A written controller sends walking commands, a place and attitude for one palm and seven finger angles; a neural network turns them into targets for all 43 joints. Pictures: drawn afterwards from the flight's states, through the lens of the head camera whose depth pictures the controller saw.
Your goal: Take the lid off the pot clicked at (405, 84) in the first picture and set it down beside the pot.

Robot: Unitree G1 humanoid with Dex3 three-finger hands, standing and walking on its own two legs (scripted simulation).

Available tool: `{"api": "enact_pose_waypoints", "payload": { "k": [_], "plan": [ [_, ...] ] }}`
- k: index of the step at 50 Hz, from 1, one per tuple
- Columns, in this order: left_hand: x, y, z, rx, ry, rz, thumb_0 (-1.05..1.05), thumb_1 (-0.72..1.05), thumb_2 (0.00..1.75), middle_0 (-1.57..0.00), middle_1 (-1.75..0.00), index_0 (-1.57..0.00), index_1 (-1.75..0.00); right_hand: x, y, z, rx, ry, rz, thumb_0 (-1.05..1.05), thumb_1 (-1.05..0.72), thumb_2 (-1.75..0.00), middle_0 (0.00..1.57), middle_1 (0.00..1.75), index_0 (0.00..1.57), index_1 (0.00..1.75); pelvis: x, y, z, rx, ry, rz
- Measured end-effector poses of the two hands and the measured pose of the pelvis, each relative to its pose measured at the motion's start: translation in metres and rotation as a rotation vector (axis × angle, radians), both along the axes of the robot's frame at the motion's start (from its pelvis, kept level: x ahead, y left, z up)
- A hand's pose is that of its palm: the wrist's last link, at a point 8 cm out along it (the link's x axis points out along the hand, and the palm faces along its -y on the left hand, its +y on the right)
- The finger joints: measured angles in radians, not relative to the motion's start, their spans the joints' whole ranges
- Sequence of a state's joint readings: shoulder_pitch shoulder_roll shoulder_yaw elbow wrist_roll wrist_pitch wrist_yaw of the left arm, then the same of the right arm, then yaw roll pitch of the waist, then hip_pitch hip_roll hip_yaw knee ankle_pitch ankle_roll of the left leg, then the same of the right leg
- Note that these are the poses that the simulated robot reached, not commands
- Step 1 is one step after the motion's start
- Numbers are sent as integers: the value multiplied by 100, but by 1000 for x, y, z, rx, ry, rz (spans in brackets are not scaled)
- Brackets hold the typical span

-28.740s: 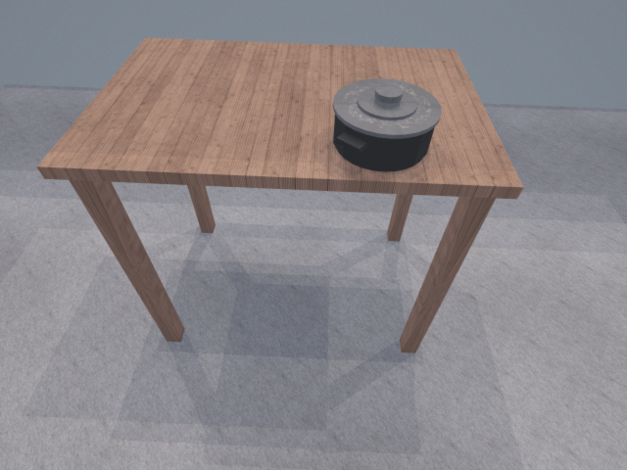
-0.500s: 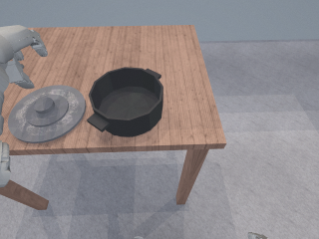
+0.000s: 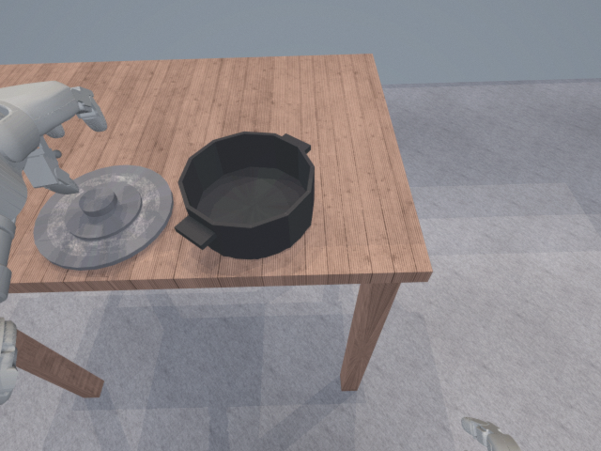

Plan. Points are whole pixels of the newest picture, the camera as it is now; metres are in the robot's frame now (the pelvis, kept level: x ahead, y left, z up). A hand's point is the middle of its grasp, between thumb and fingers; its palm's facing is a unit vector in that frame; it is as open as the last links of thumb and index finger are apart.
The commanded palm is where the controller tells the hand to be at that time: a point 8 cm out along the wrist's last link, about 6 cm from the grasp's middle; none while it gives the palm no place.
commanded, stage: draw the hand back to the body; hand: left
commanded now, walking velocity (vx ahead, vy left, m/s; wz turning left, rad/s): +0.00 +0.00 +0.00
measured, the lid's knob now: (98, 201) +0.46 +0.32 +0.06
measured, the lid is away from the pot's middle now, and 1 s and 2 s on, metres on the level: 0.23 0.23 0.23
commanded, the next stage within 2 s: step back with the hand held close in 1.88 s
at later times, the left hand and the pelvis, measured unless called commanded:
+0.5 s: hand (75, 128) +0.38 +0.23 +0.25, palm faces +0.40 -0.88 -0.24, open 10.5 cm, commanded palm +0.32 +0.28 +0.26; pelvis +0.01 -0.04 +0.01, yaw -3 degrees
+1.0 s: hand (69, 183) +0.31 +0.20 +0.25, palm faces +0.43 -0.86 -0.26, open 8.2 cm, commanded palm +0.26 +0.25 +0.25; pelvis +0.02 -0.06 +0.01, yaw -3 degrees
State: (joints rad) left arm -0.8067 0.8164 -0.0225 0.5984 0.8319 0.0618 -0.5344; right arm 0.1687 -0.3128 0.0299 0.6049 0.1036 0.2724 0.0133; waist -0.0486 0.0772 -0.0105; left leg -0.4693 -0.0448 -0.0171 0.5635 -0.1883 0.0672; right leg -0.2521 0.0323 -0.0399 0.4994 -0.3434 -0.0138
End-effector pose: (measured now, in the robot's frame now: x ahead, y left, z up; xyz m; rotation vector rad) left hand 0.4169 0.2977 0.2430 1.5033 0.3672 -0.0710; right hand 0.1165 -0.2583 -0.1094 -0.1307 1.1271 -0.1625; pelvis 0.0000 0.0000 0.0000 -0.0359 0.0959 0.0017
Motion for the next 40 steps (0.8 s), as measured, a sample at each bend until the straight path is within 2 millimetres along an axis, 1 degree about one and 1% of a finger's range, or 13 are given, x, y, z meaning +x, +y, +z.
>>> {"api": "enact_pose_waypoints", "payload": {
  "k": [6,7,10,12,14,17,22,28,32,36,40],
  "plan": [
    [-23,2,-2,1,-2,7,0,-6,77,-42,-75,-42,-76,24,8,6,8,-64,48,1,-90,-90,19,30,20,30,-3,-1,1,1,-19,9],
    [-27,2,-1,-142,-62,-9,0,-6,77,-42,-75,-42,-76,28,10,7,5,-87,58,1,-90,-90,19,30,20,30,-4,-1,2,3,-28,6],
    [-38,-8,4,-602,-357,-71,0,-6,77,-42,-75,-42,-76,37,18,16,-11,-165,110,1,-90,-90,19,30,20,30,-4,-5,5,13,-60,-9],
    [-45,-14,4,-818,-525,-73,0,-7,77,-42,-75,-42,-76,41,22,22,-19,-201,128,1,-90,-90,19,30,20,30,-2,-9,7,19,-74,-20],
    [-50,-19,4,-958,-649,-53,0,-6,77,-42,-75,-42,-76,44,22,27,-26,-230,138,1,-90,-90,20,30,20,30,0,-14,9,22,-85,-28],
    [-55,-24,6,-1073,-771,-12,0,-5,77,-41,-74,-41,-75,47,17,32,-35,-262,136,1,-90,-90,20,30,20,30,3,-20,10,24,-99,-37],
    [-66,-27,11,-1119,-861,38,0,2,78,-40,-71,-39,-71,46,-3,32,-40,-284,103,1,-90,-90,20,30,20,30,10,-30,12,30,-109,-54],
    [-84,-33,14,-1100,-894,55,0,14,79,-37,-65,-37,-66,43,-33,27,-61,-264,68,1,-90,-90,20,30,20,30,18,-42,11,38,-114,-61],
    [-97,-35,13,-1086,-904,66,1,23,81,-35,-61,-35,-61,46,-50,27,-79,-259,56,1,-90,-90,20,30,20,30,20,-50,11,42,-119,-59],
    [-110,-40,12,-1076,-918,64,1,32,82,-33,-57,-33,-57,54,-58,29,-89,-281,55,2,-90,-90,20,30,20,30,21,-55,10,44,-124,-56],
    [-121,-43,10,-1071,-924,63,1,42,83,-31,-52,-31,-52,64,-58,33,-85,-315,63,2,-90,-90,19,30,20,30,20,-58,10,46,-128,-53]
  ]
}}
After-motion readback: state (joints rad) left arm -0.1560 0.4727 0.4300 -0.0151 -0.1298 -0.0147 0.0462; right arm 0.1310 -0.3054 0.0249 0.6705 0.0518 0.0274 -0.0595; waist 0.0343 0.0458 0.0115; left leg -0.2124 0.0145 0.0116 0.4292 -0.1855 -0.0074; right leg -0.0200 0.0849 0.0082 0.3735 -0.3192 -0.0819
